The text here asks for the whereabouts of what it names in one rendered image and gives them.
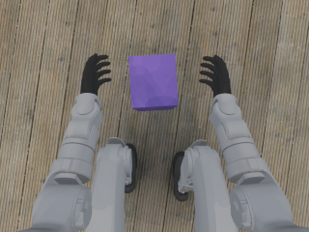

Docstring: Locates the robot shin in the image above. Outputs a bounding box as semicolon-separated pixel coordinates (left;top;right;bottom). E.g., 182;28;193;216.
178;139;221;192
96;137;132;184

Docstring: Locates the carton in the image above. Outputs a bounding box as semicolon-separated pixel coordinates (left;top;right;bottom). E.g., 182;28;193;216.
128;53;179;111

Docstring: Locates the robot right hand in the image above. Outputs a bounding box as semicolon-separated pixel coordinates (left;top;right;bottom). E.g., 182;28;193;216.
199;54;232;97

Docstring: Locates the right robot shin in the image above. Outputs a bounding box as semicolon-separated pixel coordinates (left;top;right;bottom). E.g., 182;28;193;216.
178;139;221;192

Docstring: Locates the robot right upper arm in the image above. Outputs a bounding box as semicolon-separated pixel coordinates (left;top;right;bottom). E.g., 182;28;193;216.
230;182;309;232

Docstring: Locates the left robot forearm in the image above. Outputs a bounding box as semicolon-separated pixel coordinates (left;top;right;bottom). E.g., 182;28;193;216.
32;93;103;223

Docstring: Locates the right robot forearm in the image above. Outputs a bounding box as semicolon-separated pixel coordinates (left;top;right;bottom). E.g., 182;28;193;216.
210;93;293;219

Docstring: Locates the robot left upper arm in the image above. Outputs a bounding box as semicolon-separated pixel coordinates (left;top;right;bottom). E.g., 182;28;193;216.
17;184;92;232

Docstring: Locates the left robot shin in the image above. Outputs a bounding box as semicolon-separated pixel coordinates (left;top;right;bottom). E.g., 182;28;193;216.
96;137;132;184

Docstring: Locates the robot left hand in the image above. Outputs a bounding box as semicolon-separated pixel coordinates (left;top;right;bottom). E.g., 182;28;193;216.
80;53;112;95

